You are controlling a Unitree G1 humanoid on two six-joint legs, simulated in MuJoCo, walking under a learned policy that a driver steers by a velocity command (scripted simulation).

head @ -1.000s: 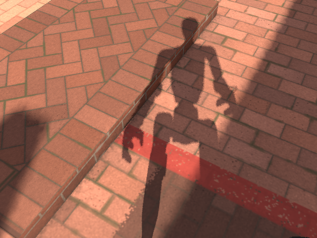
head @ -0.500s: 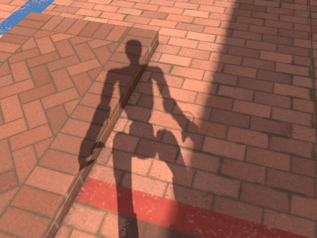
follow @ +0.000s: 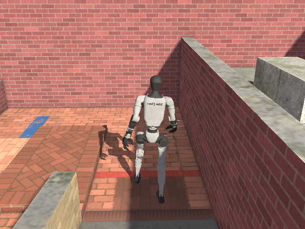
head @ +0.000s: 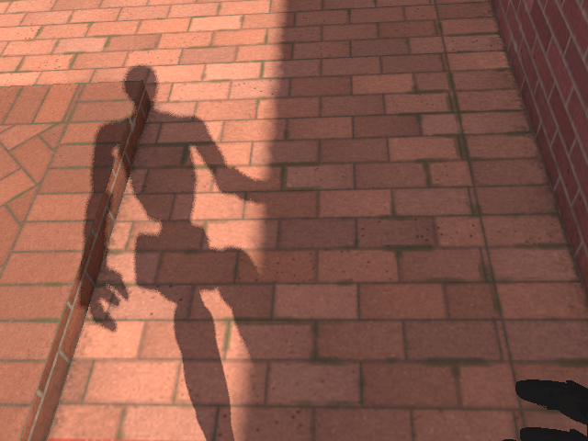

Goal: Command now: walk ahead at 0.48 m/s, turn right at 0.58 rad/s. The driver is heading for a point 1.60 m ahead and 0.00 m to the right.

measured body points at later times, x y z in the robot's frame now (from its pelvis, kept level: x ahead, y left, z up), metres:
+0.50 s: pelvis +0.29 +0.01 -0.01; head +0.32 -0.01 +0.44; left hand +0.55 +0.21 -0.09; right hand +0.23 -0.27 -0.14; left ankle +0.26 +0.13 -0.75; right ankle +0.40 -0.17 -0.71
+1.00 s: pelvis +0.55 -0.07 +0.00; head +0.57 -0.08 +0.45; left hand +0.63 +0.23 -0.11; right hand +0.71 -0.36 -0.09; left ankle +0.76 +0.03 -0.71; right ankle +0.44 -0.17 -0.75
